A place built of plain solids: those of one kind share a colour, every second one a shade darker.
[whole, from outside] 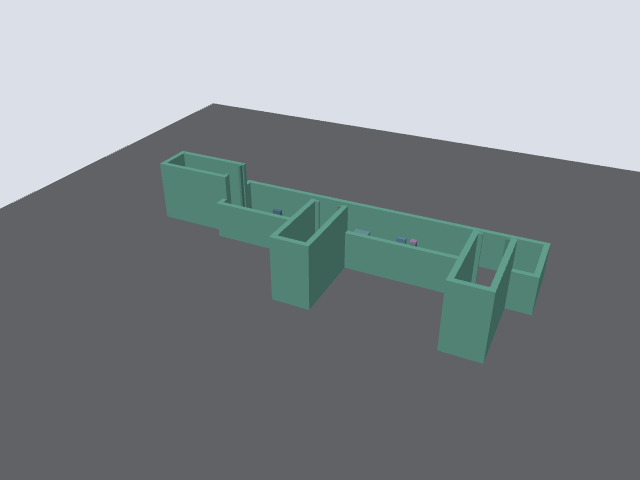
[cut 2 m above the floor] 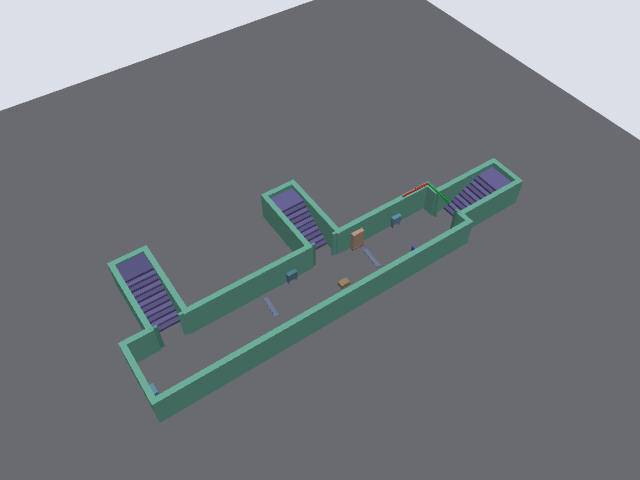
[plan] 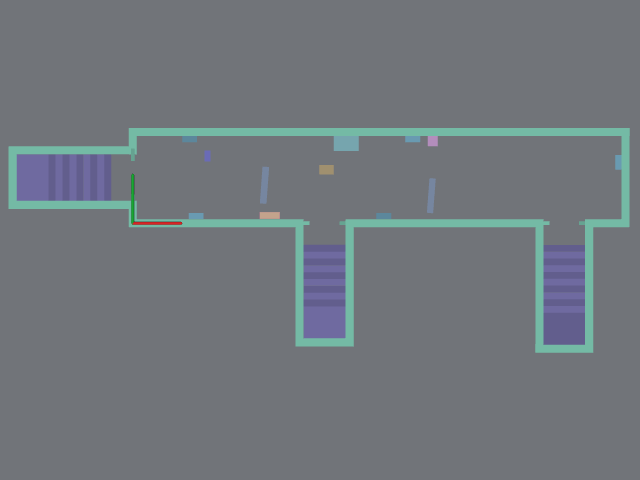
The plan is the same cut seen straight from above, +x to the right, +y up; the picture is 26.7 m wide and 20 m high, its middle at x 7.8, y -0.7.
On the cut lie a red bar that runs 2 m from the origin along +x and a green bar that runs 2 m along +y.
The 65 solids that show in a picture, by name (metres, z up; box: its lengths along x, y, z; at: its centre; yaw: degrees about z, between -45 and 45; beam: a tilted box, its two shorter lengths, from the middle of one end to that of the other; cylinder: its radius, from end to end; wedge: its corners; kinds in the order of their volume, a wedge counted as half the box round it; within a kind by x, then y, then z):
{
 "wall_1": {"box": [0.34, 2.61, 4.19], "at": [-5.01, 1.9, 2.04]},
 "wall_2": {"box": [5.35, 0.34, 4.19], "at": [-2.5, 0.76, 2.04]},
 "wall_3": {"box": [5.35, 0.34, 4.19], "at": [-2.5, 3.04, 2.04]},
 "wall_4": {"box": [0.34, 1.1, 2.56], "at": [0.0, 0.38, 1.23]},
 "wall_5": {"box": [0.16, 0.53, 4.19], "at": [0.0, 0.95, 2.04]},
 "wall_6": {"box": [0.16, 0.53, 4.19], "at": [0.0, 2.85, 2.04]},
 "wall_7": {"box": [0.34, 1.1, 2.56], "at": [0.0, 3.42, 1.23]},
 "wall_8": {"box": [7.29, 0.34, 2.56], "at": [3.47, 0.0, 1.23]},
 "wall_9": {"box": [0.34, 5.31, 4.25], "at": [6.95, -2.48, 2.07]},
 "wall_10": {"box": [0.5, 0.16, 4.25], "at": [7.12, 0.0, 2.07]},
 "wall_11": {"box": [2.43, 0.34, 4.25], "at": [7.99, -4.97, 2.07]},
 "wall_12": {"box": [0.5, 0.16, 4.25], "at": [8.87, 0.0, 2.07]},
 "wall_13": {"box": [0.34, 5.31, 4.25], "at": [9.04, -2.48, 2.07]},
 "wall_14": {"box": [20.87, 0.34, 2.56], "at": [10.27, 3.8, 1.23]},
 "wall_15": {"box": [8.25, 0.34, 2.56], "at": [12.99, 0.0, 1.23]},
 "wall_16": {"box": [0.34, 5.57, 4.43], "at": [16.94, -2.62, 2.16]},
 "wall_17": {"box": [0.5, 0.16, 4.43], "at": [17.11, 0.0, 2.16]},
 "wall_18": {"box": [2.41, 0.34, 4.43], "at": [17.98, -5.23, 2.16]},
 "wall_19": {"box": [0.5, 0.16, 4.43], "at": [18.84, 0.0, 2.16]},
 "wall_20": {"box": [0.34, 5.57, 4.43], "at": [19.01, -2.62, 2.16]},
 "wall_21": {"box": [1.86, 0.34, 2.56], "at": [19.77, 0.0, 1.23]},
 "wall_22": {"box": [0.34, 4.14, 2.56], "at": [20.53, 1.9, 1.23]},
 "piece_1": {"box": [1.33, 1.93, 1.68], "at": [-4.17, 1.9, 0.79]},
 "piece_2": {"box": [0.29, 1.93, 1.52], "at": [-3.36, 1.9, 0.71]},
 "piece_3": {"box": [0.29, 1.93, 1.35], "at": [-3.07, 1.9, 0.63]},
 "piece_4": {"box": [0.29, 1.93, 1.19], "at": [-2.78, 1.9, 0.55]},
 "piece_5": {"box": [0.29, 1.93, 1.03], "at": [-2.49, 1.9, 0.46]},
 "piece_6": {"box": [0.29, 1.93, 0.86], "at": [-2.2, 1.9, 0.38]},
 "piece_7": {"box": [0.29, 1.93, 0.7], "at": [-1.91, 1.9, 0.3]},
 "piece_8": {"box": [0.29, 1.93, 0.54], "at": [-1.62, 1.9, 0.22]},
 "piece_9": {"box": [0.29, 1.93, 0.38], "at": [-1.33, 1.9, 0.14]},
 "piece_10": {"box": [0.29, 1.93, 0.21], "at": [-1.04, 1.9, 0.06]},
 "piece_11": {"box": [1.75, 1.33, 1.74], "at": [7.99, -4.13, 0.82]},
 "piece_12": {"box": [1.75, 0.28, 1.57], "at": [7.99, -3.32, 0.74]},
 "piece_13": {"box": [1.75, 0.28, 1.4], "at": [7.99, -3.04, 0.65]},
 "piece_14": {"box": [1.75, 0.28, 1.23], "at": [7.99, -2.75, 0.57]},
 "piece_15": {"box": [1.75, 0.28, 1.06], "at": [7.99, -2.47, 0.48]},
 "piece_16": {"box": [1.75, 0.28, 0.9], "at": [7.99, -2.18, 0.4]},
 "piece_17": {"box": [1.75, 0.28, 0.73], "at": [7.99, -1.9, 0.31]},
 "piece_18": {"box": [1.75, 0.28, 0.56], "at": [7.99, -1.61, 0.23]},
 "piece_19": {"box": [1.75, 0.28, 0.39], "at": [7.99, -1.33, 0.14]},
 "piece_20": {"box": [1.75, 0.28, 0.22], "at": [7.99, -1.04, 0.06]},
 "piece_21": {"box": [1.73, 1.33, 1.92], "at": [17.98, -4.4, 0.91]},
 "piece_22": {"box": [1.73, 0.28, 1.75], "at": [17.98, -3.59, 0.82]},
 "piece_23": {"box": [1.73, 0.28, 1.58], "at": [17.98, -3.31, 0.74]},
 "piece_24": {"box": [1.73, 0.28, 1.41], "at": [17.98, -3.02, 0.66]},
 "piece_25": {"box": [1.73, 0.28, 1.24], "at": [17.98, -2.74, 0.57]},
 "piece_26": {"box": [1.73, 0.28, 1.07], "at": [17.98, -2.46, 0.48]},
 "piece_27": {"box": [1.73, 0.28, 0.9], "at": [17.98, -2.17, 0.4]},
 "piece_28": {"box": [1.73, 0.28, 0.73], "at": [17.98, -1.89, 0.32]},
 "piece_29": {"box": [1.73, 0.28, 0.56], "at": [17.98, -1.61, 0.23]},
 "piece_30": {"box": [1.73, 0.28, 0.39], "at": [17.98, -1.33, 0.14]},
 "piece_31": {"box": [1.73, 0.28, 0.22], "at": [17.98, -1.04, 0.06]},
 "firebox_passage_box_1": {"box": [0.62, 0.26, 0.56], "at": [2.37, 3.5, 0.58]},
 "firebox_passage_box_2": {"box": [0.62, 0.26, 0.56], "at": [2.64, 0.3, 0.58]},
 "firebox_passage_box_3": {"box": [0.62, 0.26, 0.56], "at": [10.46, 0.3, 0.58]},
 "firebox_passage_box_4": {"box": [0.62, 0.26, 0.56], "at": [11.67, 3.5, 0.58]},
 "firebox_passage_box_5": {"box": [0.26, 0.62, 0.56], "at": [20.23, 2.53, 0.58]},
 "cabinet_passage_body_1": {"box": [0.82, 0.28, 1.28], "at": [5.7, 0.32, 0.76]},
 "suitcase_1": {"box": [0.26, 0.46, 0.71], "at": [3.11, 2.8, 0.3]},
 "crate_1": {"box": [0.6, 0.4, 0.35], "at": [8.07, 2.23, 0.12]},
 "cablecover_1": {"box": [0.28, 1.54, 0.1], "at": [5.49, 1.58, 0.0], "yaw": -4.2},
 "cablecover_2": {"box": [0.26, 1.45, 0.09], "at": [12.44, 1.15, 0.0], "yaw": -4.2},
 "gritbin_passage_lid_1": {"box": [1.05, 0.62, 0.1], "at": [8.89, 3.32, 0.67]},
 "bin_passage_lid_1": {"box": [0.42, 0.42, 0.12], "at": [12.5, 3.42, 0.86]}
}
